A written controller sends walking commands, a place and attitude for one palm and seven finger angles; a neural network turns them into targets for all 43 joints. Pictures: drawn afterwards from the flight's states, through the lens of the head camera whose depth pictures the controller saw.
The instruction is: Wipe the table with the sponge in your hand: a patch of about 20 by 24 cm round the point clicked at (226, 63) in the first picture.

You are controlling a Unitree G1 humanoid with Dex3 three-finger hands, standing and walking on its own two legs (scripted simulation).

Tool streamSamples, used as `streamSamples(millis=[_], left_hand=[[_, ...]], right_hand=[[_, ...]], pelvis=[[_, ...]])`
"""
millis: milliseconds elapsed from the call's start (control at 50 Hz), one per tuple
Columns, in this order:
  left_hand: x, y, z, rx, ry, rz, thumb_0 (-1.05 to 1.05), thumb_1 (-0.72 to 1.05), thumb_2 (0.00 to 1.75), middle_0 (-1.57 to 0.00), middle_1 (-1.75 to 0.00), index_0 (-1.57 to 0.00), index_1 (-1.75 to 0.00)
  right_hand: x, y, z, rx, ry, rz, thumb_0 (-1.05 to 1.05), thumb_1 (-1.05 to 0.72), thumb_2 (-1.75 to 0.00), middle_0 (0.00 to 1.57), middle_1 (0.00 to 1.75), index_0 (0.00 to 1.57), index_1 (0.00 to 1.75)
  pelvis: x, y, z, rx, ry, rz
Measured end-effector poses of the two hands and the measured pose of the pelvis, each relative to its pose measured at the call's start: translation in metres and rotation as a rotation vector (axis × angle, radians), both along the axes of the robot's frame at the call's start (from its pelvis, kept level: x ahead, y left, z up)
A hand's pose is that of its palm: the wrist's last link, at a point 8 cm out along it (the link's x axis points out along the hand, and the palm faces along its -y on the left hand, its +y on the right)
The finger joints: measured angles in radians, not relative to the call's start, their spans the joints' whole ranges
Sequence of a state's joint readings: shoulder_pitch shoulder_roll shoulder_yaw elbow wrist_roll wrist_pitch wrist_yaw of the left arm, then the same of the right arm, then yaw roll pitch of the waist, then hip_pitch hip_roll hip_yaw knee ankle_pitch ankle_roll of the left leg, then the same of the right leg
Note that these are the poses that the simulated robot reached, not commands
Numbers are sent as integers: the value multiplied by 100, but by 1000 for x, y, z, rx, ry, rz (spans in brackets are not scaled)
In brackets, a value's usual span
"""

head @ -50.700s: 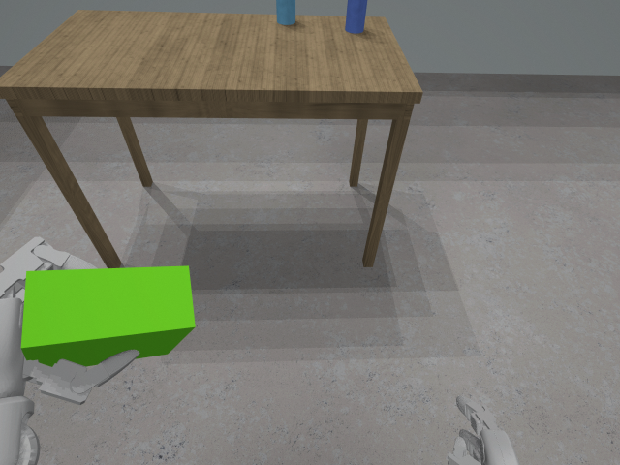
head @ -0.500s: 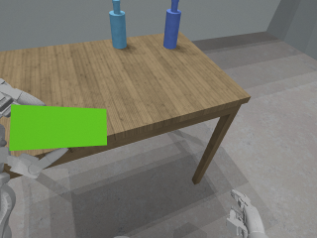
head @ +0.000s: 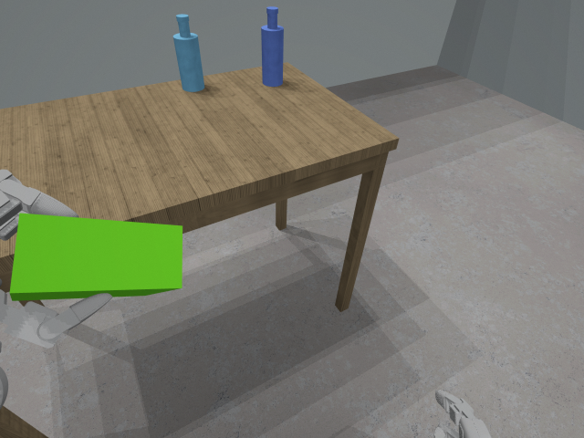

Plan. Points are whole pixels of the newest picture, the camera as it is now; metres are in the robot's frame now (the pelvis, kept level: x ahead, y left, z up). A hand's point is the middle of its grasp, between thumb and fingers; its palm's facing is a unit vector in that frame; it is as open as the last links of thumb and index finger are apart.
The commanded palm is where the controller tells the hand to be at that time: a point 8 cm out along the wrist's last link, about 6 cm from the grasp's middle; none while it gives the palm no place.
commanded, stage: stop stepping back and stand still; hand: left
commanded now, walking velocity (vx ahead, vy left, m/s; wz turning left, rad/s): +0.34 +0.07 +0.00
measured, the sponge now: (120, 264) +0.25 +0.18 +0.20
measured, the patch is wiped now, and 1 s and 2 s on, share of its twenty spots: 0.95 0.95 0.95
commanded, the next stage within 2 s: stand and wait in 0.66 s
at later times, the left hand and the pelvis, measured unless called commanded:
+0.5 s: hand out of the picture +0.11 +0.22 +0.23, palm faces +0.38 -0.87 -0.32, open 10.2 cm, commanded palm +0.06 +0.27 +0.25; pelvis -0.10 -0.01 +0.00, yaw -2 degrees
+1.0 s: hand out of the picture +0.11 +0.24 +0.23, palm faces +0.44 -0.84 -0.32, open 10.2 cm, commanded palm +0.06 +0.28 +0.25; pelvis -0.10 +0.00 +0.01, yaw +0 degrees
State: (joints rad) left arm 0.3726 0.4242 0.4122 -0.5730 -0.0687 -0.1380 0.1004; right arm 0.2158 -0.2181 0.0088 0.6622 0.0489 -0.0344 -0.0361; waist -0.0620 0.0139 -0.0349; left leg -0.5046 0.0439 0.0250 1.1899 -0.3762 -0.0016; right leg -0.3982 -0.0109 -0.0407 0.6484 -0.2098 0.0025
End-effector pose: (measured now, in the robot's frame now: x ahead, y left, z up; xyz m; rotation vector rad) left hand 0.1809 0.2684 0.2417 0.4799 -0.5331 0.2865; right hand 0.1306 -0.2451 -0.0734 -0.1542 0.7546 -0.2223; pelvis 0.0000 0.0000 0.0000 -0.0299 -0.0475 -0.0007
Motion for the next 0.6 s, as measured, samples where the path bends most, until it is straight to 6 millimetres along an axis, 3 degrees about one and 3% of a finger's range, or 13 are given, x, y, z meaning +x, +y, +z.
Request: streamSamples(millis=[120, 200, 300, 420, 540, 600], left_hand=[[-34, 9, -17, -5, -29, -25, -1, -54, 106, -71, -136, -75, -131], [-53, 9, 2, -21, -95, 7, -1, -54, 106, -71, -135, -76, -131], [-72, 4, 24, -49, -130, 35, -1, -54, 106, -71, -136, -75, -131], [-92, -8, 2, -16, -48, 15, -1, -54, 106, -70, -136, -75, -132], [-112, -4, -10, -31, -42, -28, -1, -54, 106, -71, -136, -75, -132], [-112, 0, -1, -4, -68, -7, -1, -54, 106, -71, -135, -76, -131]], right_hand=[[-41, -11, 16, -103, -83, -35, 2, -91, -90, 20, 30, 20, 30], [-71, -4, 23, -64, -95, -22, 1, -91, -90, 19, 30, 20, 30], [-97, 6, 15, -16, -31, 27, 1, -91, -90, 20, 30, 20, 30], [-101, -1, -11, -6, 20, 63, 1, -91, -90, 20, 30, 21, 30], [-98, -4, 9, -87, -39, 29, 2, -91, -90, 20, 30, 21, 30], [-97, 2, 19, -80, -92, 22, 2, -91, -90, 20, 30, 20, 30]], pelvis=[[-43, 5, -14, 6, 37, -63], [-57, -1, 0, 13, 31, -51], [-70, -9, 13, -30, 38, -16], [-96, -13, -5, -56, 7, 1], [-109, -2, -9, -33, 35, -49], [-117, -2, -4, -3, 21, -60]])
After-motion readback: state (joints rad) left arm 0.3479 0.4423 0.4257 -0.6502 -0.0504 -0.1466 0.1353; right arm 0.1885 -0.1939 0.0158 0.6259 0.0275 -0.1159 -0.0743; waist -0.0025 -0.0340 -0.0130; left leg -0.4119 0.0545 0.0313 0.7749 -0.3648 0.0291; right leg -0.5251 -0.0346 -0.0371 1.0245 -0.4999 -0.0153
